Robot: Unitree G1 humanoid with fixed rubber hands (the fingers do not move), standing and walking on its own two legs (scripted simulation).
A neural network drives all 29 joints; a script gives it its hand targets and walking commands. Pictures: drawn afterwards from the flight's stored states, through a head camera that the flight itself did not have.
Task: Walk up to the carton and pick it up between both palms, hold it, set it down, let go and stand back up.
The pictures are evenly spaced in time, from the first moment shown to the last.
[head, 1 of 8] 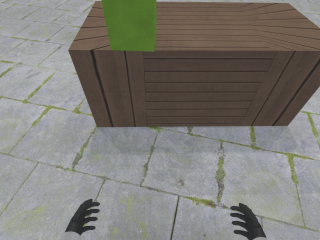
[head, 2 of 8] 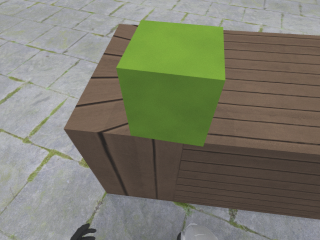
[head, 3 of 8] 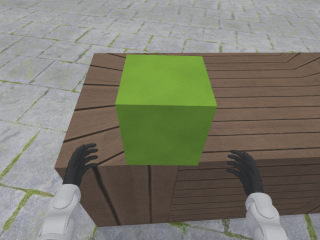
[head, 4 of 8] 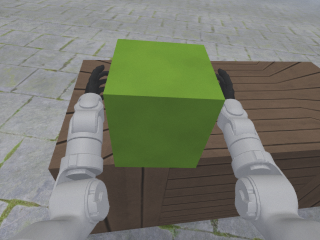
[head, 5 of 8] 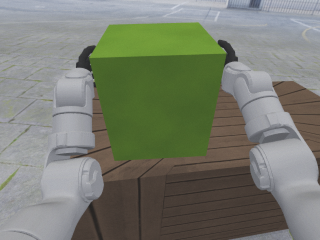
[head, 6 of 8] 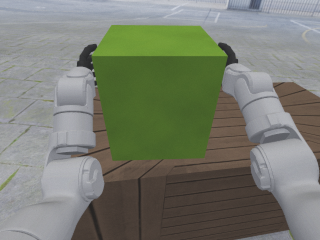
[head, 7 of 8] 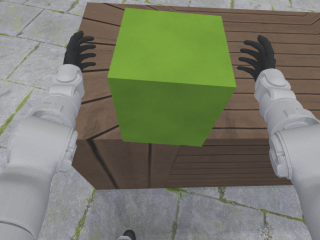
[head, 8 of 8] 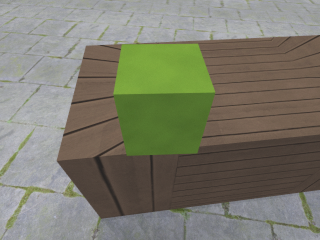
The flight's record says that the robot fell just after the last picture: no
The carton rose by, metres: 0.25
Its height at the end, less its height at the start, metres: +0.00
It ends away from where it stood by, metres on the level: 0.01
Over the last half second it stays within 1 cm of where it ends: yes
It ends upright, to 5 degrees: yes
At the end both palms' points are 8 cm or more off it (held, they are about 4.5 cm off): yes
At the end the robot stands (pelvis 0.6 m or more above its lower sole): yes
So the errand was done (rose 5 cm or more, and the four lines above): yes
